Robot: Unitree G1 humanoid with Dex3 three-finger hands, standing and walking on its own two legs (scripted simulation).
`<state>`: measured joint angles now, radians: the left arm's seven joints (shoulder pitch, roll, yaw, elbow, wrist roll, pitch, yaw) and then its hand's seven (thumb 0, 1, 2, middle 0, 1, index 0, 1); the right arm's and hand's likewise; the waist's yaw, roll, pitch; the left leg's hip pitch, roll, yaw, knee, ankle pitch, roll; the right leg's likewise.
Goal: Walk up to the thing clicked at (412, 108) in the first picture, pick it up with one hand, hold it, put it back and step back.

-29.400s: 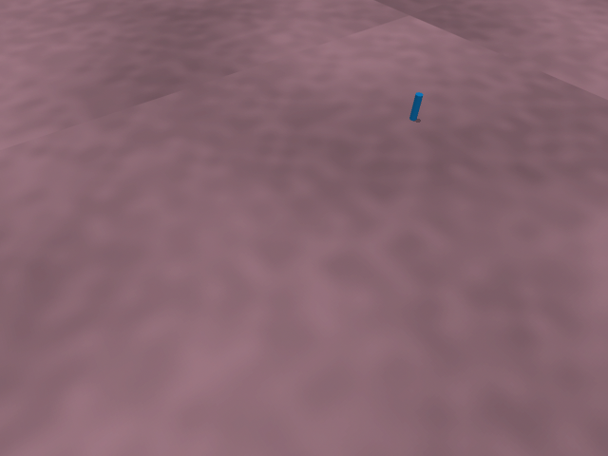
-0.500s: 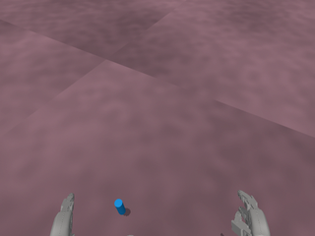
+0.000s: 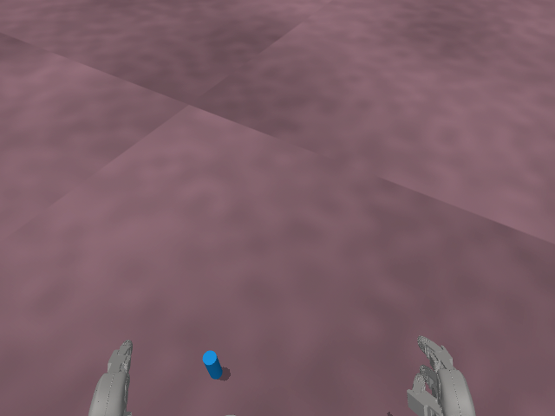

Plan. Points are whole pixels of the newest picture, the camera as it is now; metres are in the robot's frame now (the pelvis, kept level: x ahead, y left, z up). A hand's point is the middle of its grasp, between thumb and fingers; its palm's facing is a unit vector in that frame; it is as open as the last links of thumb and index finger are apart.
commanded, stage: stand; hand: left
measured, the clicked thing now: (213, 365) +0.38 +0.20 -0.65
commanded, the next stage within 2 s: none
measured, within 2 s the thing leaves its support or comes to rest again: neither
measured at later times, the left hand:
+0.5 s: hand out of the picture +0.10 +0.23 -0.11, palm faces -0.01 -0.94 -0.34, open 7.9 cm
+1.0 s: hand out of the picture +0.02 +0.25 -0.11, palm faces +0.01 -0.94 -0.35, open 7.4 cm
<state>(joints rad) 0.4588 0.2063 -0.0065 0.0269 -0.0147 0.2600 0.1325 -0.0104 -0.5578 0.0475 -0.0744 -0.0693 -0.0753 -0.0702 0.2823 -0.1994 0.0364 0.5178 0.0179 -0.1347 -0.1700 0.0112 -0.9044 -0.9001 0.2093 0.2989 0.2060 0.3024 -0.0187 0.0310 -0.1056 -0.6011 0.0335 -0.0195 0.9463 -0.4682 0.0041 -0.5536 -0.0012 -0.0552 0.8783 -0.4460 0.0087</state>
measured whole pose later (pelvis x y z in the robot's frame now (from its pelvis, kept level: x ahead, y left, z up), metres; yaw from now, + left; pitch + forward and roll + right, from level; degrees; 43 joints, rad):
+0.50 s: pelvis -0.01 +0.00 +0.02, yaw +0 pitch +0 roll +0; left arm 0.24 0.32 0.02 0.73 0.05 0.01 0.02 0.00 0.79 0.87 -0.21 -0.30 -0.21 -0.30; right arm 0.19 -0.30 -0.03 0.85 -0.05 -0.02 -0.01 0.01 -0.91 -0.90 0.21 0.30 0.21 0.30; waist 0.01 -0.02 0.02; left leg -0.37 0.00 0.01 0.73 -0.36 0.01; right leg -0.36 -0.03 -0.03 0.72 -0.37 0.01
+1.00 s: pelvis -0.02 +0.00 +0.05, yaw +1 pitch -4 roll +0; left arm 0.17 0.32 0.00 1.11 0.02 -0.01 0.02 0.01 0.90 0.89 -0.21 -0.30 -0.21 -0.30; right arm 0.15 -0.30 -0.02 1.11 -0.02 0.00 0.00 0.00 -0.91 -0.90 0.21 0.30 0.20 0.30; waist 0.01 0.01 0.05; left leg -0.15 -0.02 0.01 0.39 -0.17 0.02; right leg -0.13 -0.04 -0.04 0.39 -0.19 0.02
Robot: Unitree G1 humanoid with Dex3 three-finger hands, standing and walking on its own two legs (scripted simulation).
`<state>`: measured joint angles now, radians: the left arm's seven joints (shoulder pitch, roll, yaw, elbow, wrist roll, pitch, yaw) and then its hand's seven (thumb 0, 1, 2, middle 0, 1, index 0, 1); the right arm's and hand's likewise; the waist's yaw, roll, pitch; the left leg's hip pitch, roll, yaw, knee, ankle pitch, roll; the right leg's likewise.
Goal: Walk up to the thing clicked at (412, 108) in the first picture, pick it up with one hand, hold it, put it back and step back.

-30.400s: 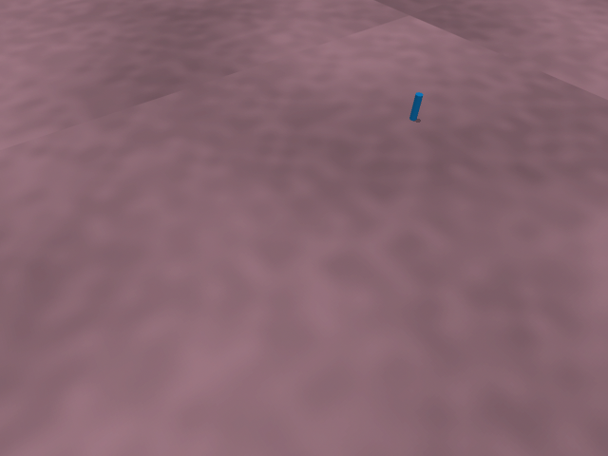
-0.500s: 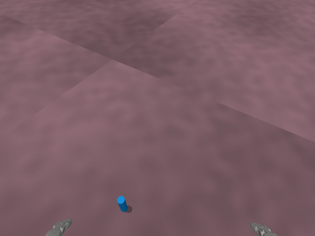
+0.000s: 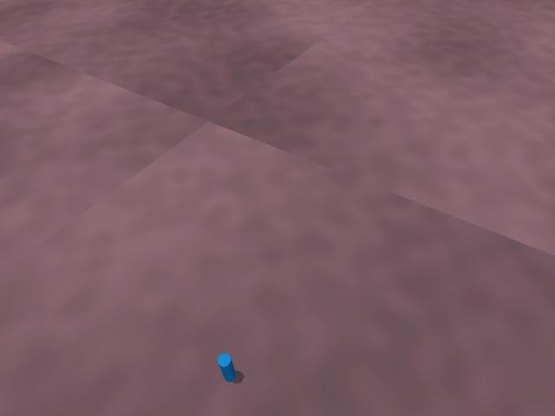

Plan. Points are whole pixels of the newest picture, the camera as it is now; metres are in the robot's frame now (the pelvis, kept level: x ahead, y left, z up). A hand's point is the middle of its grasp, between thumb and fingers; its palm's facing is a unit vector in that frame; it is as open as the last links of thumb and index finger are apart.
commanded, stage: stand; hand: left
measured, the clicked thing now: (227, 368) +0.40 +0.19 -0.70
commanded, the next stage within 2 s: step back in 1.44 s
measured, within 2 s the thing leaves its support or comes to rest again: neither
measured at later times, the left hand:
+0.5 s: hand out of the picture +0.06 +0.24 -0.16, palm faces -0.02 -0.94 -0.34, open 7.4 cm
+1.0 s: hand out of the picture +0.10 +0.24 -0.15, palm faces -0.02 -0.94 -0.34, open 7.4 cm
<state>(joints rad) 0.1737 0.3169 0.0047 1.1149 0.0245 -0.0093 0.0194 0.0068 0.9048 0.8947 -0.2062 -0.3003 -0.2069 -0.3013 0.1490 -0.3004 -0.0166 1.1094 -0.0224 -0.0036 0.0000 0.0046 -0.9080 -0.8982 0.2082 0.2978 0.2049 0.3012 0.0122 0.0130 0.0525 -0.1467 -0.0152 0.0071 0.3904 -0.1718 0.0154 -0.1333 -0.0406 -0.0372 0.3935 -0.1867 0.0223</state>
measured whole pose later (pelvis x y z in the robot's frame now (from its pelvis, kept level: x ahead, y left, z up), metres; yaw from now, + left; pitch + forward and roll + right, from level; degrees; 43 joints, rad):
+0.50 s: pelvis +0.01 -0.01 +0.00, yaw +0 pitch -3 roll +0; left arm 0.13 0.32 0.00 1.18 0.02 -0.01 0.01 0.01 0.91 0.89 -0.21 -0.30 -0.21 -0.30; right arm 0.14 -0.32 -0.01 1.16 -0.02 0.00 0.00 0.00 -0.91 -0.90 0.21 0.30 0.20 0.30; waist 0.00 0.01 0.05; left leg -0.14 0.00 0.00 0.35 -0.16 0.00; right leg -0.12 -0.02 -0.04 0.35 -0.17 0.01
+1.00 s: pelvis +0.03 -0.01 +0.01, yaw +0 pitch -2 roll +0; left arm 0.09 0.33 0.01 1.17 0.01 -0.01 0.01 0.00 0.91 0.89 -0.21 -0.30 -0.21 -0.30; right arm 0.11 -0.33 0.00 1.16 -0.01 -0.01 0.00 0.00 -0.91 -0.90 0.21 0.30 0.20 0.30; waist 0.00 0.01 0.05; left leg -0.11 0.00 0.01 0.31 -0.17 0.00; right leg -0.09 -0.02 -0.04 0.31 -0.18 0.01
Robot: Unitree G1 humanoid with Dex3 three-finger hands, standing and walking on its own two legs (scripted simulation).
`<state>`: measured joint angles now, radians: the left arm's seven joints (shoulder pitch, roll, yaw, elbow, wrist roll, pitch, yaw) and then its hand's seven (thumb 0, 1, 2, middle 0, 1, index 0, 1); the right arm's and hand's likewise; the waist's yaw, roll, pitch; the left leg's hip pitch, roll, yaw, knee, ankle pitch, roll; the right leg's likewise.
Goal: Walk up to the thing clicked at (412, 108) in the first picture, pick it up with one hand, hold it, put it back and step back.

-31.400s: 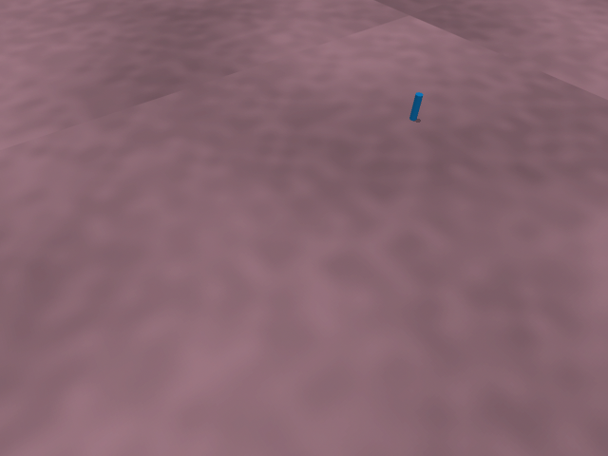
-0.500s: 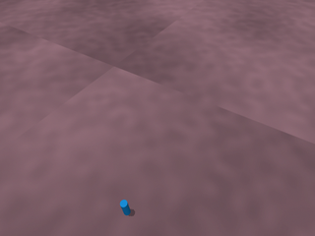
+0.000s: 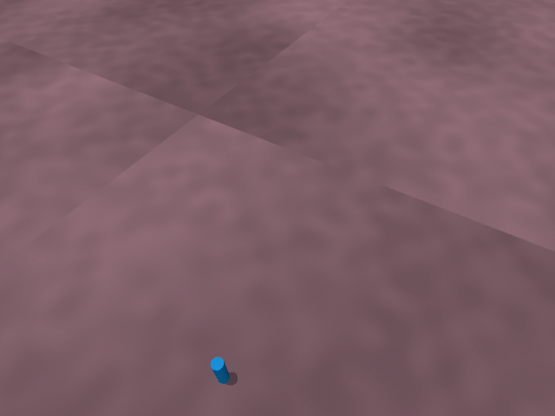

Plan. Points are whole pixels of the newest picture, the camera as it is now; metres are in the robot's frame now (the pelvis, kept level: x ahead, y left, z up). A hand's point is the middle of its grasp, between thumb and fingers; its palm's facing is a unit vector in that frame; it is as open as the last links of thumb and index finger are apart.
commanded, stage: stand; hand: left
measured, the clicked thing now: (220, 370) +0.37 +0.21 -0.70
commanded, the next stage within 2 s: step back in 0.44 s
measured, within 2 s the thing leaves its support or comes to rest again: neither
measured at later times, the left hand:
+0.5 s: hand out of the picture +0.08 +0.25 -0.16, palm faces +0.02 -0.94 -0.34, open 7.3 cm
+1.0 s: hand out of the picture -0.01 +0.25 -0.17, palm faces +0.00 -0.90 -0.43, open 7.3 cm
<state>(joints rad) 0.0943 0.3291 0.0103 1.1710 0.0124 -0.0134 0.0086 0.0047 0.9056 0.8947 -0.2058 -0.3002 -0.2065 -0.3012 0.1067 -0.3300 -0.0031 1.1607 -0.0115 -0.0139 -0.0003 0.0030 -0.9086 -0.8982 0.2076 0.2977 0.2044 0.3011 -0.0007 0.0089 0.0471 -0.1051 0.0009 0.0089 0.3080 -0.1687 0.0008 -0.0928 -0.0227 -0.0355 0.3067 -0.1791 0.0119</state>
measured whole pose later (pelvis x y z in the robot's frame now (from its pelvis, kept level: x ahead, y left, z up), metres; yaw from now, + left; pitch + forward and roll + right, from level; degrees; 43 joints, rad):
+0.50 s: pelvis +0.00 +0.00 +0.00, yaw +0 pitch -2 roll +0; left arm 0.09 0.34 0.03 1.13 0.00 0.00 0.01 0.00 0.91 0.89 -0.21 -0.30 -0.21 -0.30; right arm 0.08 -0.34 -0.01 1.13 0.00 0.00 0.01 0.00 -0.91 -0.90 0.21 0.30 0.20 0.30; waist -0.01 0.01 0.06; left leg -0.14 0.00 0.01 0.36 -0.19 0.00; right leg -0.12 -0.02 -0.04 0.34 -0.20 0.01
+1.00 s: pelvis -0.10 -0.03 -0.04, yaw -2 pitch -1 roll +0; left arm 0.15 0.37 0.08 0.93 0.01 0.03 0.01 0.00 0.91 0.89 -0.21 -0.30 -0.21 -0.30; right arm 0.06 -0.39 -0.05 0.91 -0.02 0.05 0.01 0.00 -0.91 -0.90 0.21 0.30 0.21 0.30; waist 0.02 0.04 0.14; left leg -0.47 0.05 0.01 0.69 -0.21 0.00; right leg -0.25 0.02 0.02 0.72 -0.45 -0.02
